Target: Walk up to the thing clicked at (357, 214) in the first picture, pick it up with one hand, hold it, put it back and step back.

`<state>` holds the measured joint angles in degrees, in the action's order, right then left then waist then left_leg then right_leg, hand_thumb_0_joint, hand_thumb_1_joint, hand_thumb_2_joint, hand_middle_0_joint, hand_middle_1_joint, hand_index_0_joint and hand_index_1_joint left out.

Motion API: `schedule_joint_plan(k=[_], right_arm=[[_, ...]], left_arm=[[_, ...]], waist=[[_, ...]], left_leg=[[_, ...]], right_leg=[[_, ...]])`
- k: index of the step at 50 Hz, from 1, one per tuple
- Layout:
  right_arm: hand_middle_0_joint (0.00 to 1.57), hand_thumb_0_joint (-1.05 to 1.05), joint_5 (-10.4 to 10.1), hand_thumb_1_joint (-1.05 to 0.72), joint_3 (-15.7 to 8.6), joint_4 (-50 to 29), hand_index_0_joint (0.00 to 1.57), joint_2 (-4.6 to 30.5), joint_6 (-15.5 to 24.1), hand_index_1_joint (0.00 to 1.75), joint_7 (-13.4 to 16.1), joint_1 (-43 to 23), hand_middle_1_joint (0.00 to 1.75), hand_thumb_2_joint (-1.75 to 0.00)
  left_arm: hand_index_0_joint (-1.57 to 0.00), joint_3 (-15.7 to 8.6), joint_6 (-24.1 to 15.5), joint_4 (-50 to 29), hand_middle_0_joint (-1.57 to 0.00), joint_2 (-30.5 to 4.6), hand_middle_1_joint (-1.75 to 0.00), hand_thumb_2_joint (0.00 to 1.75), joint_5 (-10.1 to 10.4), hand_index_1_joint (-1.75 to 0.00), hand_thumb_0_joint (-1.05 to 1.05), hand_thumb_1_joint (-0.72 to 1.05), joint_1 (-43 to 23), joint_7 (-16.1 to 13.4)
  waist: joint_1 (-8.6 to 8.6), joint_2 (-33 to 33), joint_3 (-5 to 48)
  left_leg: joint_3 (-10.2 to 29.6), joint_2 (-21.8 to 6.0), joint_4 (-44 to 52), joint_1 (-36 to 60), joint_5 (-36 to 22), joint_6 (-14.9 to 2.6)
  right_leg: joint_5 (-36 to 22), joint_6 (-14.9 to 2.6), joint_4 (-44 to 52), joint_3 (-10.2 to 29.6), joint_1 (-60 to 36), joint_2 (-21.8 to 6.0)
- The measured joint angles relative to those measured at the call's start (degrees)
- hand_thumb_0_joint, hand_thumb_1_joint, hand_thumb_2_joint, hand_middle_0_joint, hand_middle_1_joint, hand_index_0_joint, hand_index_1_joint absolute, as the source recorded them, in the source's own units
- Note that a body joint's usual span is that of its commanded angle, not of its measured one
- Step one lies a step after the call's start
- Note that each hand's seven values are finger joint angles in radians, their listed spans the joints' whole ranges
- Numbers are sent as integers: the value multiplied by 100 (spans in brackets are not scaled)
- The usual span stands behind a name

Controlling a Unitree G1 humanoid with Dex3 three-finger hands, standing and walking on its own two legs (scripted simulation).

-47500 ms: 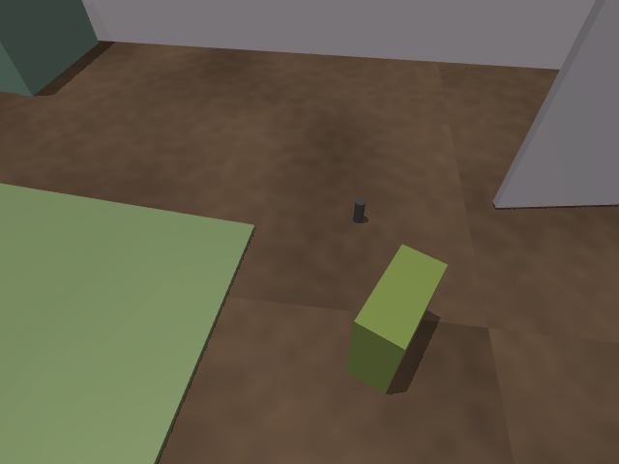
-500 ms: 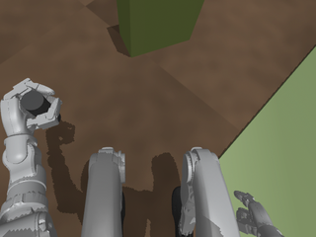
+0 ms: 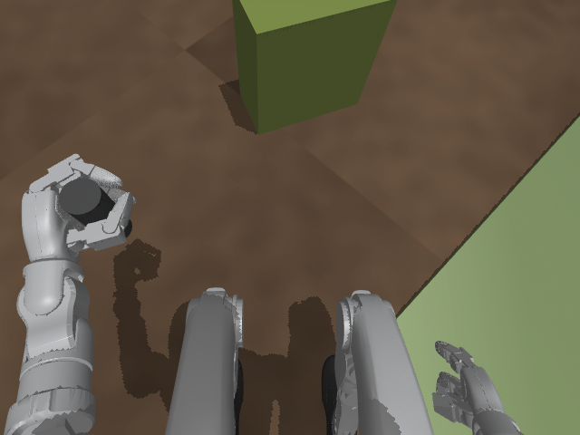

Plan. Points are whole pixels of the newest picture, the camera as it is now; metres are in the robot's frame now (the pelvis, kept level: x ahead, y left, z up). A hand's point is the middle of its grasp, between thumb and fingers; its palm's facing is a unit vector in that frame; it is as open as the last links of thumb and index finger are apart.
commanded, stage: lift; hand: left
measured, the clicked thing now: (100, 213) +0.39 +0.27 -0.02
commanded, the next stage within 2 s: hold in 1.50 s
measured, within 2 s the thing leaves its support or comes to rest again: neither
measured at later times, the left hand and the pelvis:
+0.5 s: hand (35, 132) +0.38 +0.23 +0.18, palm faces +0.26 -0.96 -0.03, open 5.4 cm; pelvis +0.03 +0.00 +0.14, yaw +2 degrees
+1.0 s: hand out of the picture +0.38 +0.21 +0.27, palm faces +0.25 -0.97 -0.04, open 5.4 cm; pelvis +0.06 +0.01 +0.23, yaw +3 degrees
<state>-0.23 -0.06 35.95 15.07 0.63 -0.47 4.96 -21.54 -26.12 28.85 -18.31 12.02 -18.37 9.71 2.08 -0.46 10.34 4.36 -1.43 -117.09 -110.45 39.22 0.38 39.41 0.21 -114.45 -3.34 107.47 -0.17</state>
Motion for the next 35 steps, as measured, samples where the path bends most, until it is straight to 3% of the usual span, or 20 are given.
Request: schedule_joint_plan(k=[18, 35], right_arm=[[20, 1, -200, -89, -66, -193, 20, -140, 52, 30, 237, 174, 30, -89], [20, 1, -165, -89, -21, -217, 20, -204, 203, 30, 312, 597, 30, -89]], left_arm=[[-102, 730, 919, -1615, -95, 393, -111, 107, -67, -107, 3, 17, 1107, -874], [-102, 1091, 1093, -1487, -95, 552, -111, 107, -249, -107, 3, 17, 1388, -1116]], waist=[[-88, -98, 34], [-24, -60, -167]], left_leg=[[-84, -34, 1895, 2172, -162, -12], [-173, -17, 3731, 4384, -555, -50]], right_leg=[[-191, 14, 1910, 21, -2157, 15], [-617, 59, 3792, 60, -4383, -3]])
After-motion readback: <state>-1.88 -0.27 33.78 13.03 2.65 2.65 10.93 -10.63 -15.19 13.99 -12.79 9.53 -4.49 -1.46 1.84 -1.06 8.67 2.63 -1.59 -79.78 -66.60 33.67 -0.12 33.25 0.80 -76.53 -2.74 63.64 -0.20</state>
